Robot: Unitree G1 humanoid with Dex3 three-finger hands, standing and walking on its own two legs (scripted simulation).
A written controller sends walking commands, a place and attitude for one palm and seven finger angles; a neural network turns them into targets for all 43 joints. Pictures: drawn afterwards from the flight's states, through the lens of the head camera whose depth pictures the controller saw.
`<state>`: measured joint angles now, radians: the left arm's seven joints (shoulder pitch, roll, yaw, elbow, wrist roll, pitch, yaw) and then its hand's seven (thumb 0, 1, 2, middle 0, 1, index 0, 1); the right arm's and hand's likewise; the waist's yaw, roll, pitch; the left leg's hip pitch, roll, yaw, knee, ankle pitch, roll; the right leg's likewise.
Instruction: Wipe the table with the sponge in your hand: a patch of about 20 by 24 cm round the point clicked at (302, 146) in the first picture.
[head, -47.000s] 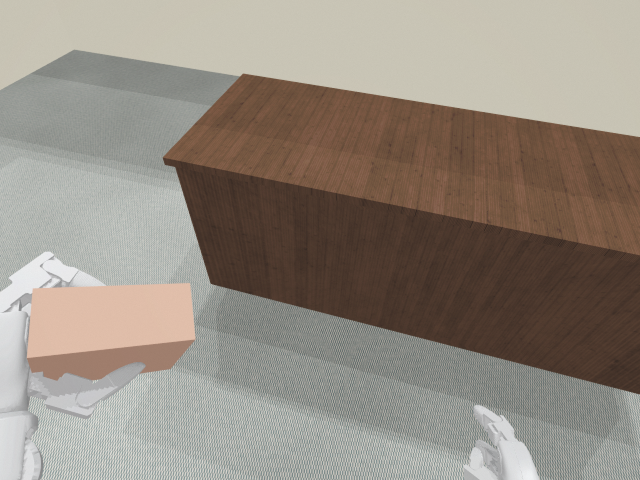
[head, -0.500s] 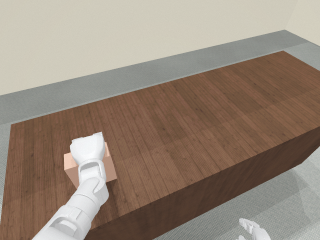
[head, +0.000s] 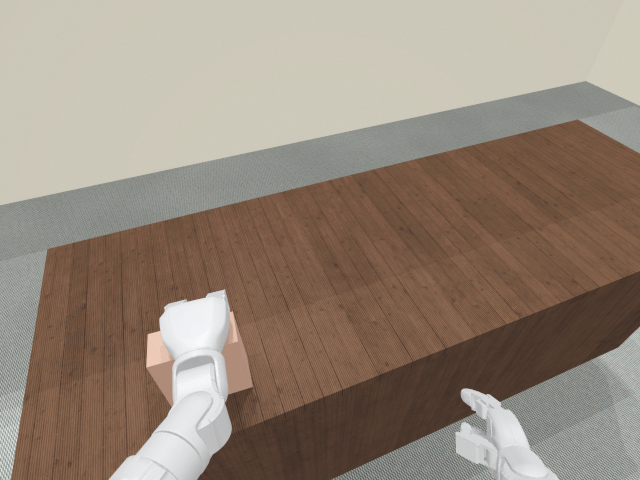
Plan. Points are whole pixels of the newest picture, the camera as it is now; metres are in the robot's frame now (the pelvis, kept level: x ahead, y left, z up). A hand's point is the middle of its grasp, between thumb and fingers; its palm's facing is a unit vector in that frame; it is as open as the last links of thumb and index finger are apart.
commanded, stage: wipe back along the middle lane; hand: left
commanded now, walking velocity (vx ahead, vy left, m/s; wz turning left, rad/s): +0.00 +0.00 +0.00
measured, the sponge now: (206, 369) +0.28 +0.22 -0.07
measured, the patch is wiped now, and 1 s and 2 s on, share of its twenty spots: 0.65 0.65 0.65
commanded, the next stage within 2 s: slide across to the third lane in 0.94 s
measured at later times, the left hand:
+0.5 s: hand (216, 364) +0.27 +0.19 -0.02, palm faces -0.06 -0.05 -1.00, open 10.0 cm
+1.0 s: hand (216, 365) +0.27 +0.19 -0.02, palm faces -0.07 -0.05 -1.00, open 10.0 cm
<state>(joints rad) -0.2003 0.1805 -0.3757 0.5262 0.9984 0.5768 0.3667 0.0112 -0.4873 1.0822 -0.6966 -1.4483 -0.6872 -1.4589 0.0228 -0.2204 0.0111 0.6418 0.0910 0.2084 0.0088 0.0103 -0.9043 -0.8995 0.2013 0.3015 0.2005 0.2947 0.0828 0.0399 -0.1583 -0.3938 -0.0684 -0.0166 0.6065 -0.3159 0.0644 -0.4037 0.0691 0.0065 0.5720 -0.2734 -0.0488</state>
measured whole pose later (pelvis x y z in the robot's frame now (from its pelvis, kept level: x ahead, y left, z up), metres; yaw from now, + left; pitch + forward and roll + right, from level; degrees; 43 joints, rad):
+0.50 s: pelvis -0.01 -0.02 +0.00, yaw -1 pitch +5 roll +0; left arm -0.13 0.17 -0.37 0.48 1.00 0.59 0.37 0.01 -0.49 1.08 -0.70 -1.45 -0.70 -1.45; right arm 0.02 -0.24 0.00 0.65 0.09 0.20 0.00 0.01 -0.90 -0.90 0.20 0.30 0.20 0.29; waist 0.08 0.04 -0.15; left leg -0.38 -0.05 -0.01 0.60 -0.30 0.04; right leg -0.41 0.08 0.01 0.59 -0.27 -0.07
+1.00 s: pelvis -0.01 -0.03 +0.00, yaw -1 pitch +5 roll +0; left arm -0.12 0.19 -0.33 0.49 0.99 0.56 0.38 0.01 -0.49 1.08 -0.70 -1.44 -0.70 -1.44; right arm 0.04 -0.24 0.00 0.66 0.09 0.19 -0.01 0.01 -0.90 -0.90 0.20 0.30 0.20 0.29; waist 0.07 0.04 -0.15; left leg -0.39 -0.04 -0.01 0.60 -0.30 0.03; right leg -0.42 0.09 0.01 0.58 -0.26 -0.08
